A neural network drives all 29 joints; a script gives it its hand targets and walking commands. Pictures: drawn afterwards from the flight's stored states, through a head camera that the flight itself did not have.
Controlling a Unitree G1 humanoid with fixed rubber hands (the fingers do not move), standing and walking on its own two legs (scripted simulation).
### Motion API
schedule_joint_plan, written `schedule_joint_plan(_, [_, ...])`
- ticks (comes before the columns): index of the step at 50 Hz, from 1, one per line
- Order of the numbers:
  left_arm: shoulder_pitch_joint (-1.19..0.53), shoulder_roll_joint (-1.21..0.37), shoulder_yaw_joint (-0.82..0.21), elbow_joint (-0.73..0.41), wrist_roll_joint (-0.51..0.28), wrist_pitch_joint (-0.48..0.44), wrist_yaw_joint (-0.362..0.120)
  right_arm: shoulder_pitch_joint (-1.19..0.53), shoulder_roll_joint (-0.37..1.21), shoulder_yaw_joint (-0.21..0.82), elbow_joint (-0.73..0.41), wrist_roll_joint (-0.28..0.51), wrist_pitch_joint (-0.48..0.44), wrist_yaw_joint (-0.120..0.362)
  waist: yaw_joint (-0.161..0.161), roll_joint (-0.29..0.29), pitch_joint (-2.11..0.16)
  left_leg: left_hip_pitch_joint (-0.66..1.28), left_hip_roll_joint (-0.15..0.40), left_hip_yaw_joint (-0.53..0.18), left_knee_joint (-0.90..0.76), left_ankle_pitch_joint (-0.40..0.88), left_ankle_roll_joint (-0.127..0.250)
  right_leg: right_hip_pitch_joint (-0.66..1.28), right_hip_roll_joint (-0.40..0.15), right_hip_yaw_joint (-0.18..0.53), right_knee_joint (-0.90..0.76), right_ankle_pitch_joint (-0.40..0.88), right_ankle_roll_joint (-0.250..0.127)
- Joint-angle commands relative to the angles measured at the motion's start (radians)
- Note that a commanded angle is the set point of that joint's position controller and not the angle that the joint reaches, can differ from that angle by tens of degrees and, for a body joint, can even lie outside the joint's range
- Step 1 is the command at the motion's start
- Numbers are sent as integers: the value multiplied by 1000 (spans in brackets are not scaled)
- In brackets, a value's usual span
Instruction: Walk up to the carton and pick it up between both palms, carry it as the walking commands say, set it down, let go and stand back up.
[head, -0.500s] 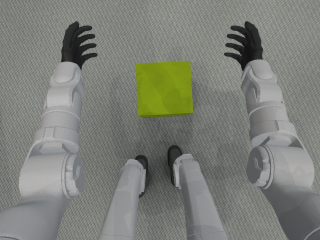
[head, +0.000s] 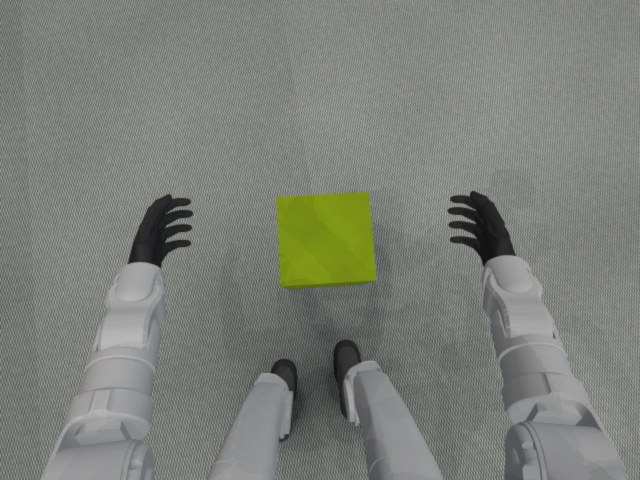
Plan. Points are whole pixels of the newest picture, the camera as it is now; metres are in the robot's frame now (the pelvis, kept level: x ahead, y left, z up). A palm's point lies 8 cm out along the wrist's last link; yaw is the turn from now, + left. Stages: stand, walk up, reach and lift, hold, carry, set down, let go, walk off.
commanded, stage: let go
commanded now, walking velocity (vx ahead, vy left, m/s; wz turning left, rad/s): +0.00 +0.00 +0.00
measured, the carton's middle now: (324, 246) +0.43 -0.03 -0.59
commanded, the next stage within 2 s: stand in 0.84 s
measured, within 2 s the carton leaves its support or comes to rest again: neither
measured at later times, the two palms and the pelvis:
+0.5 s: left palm (75, 402) +0.21 +0.24 -0.01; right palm (556, 387) +0.20 -0.23 -0.02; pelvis +0.05 +0.00 +0.06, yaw +0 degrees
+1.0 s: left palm (27, 434) +0.18 +0.28 -0.03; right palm (583, 410) +0.18 -0.26 -0.02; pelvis +0.04 +0.01 +0.05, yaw +0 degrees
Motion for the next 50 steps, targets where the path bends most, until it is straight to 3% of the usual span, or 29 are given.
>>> schedule_joint_plan(1, [12,82,-8,-101,-17,-40,-10,27,-72,16,-111,24,-36,6,-3,-15,-721,312,49,-19,-106,386,-55,770,-50,56,-20,472,32])
schedule_joint_plan(8, [282,65,-34,-55,-30,-91,-17,305,-67,48,-95,45,-93,4,2,-7,-455,477,79,-33,-234,352,-48,874,-62,64,-139,397,30])
schedule_joint_plan(15, [504,77,-75,-147,-34,-109,-22,518,-71,101,-179,63,-102,-2,7,-23,-261,656,76,-38,-345,364,-36,1051,-63,61,-257,424,38])
schedule_joint_plan(22, [638,101,-107,-217,-35,-85,-37,682,-80,125,-254,69,-76,12,5,-2,-97,765,78,-29,-428,347,-28,1173,-58,40,-340,397,41])
schedule_joint_plan(28, [622,113,-118,-248,-48,-21,-55,668,-95,140,-290,66,-6,30,4,19,64,771,89,-12,-465,161,-27,1170,-54,23,-360,176,28])
schedule_joint_plan(32, [619,116,-114,-250,-35,24,-60,671,-100,137,-296,55,40,36,-5,14,131,769,94,-7,-480,88,-19,1183,-45,11,-355,108,26])
schedule_joint_plan(41, [636,117,-106,-237,-17,55,-53,654,-99,129,-310,50,73,31,6,7,124,804,96,-21,-453,191,-15,1192,-35,3,-327,152,28])
schedule_joint_plan(42, [634,118,-105,-241,-18,55,-49,655,-101,129,-311,52,78,28,11,11,114,812,98,-21,-445,211,-17,1185,-34,4,-322,156,28])
schedule_joint_plan(43, [616,246,-71,-98,-12,7,5,621,-215,111,-178,35,22,-29,34,-24,75,763,96,-77,-408,104,-47,1023,-83,42,-317,60,46])
schedule_joint_plan(46, [612,246,-82,-46,2,-48,27,635,-209,115,-125,14,-40,-54,14,9,87,810,120,-123,-427,-35,-28,913,-103,85,-351,-82,31])
schedule_joint_plan(47, [600,236,-84,-30,1,-57,27,628,-202,118,-108,14,-52,-55,14,18,84,805,124,-134,-433,-41,-25,911,-100,89,-349,-73,30])
schedule_joint_plan(50, [591,237,-91,18,-4,-76,21,615,-216,122,-67,21,-70,-52,14,18,27,838,134,-140,-414,138,-25,954,-103,90,-326,90,25])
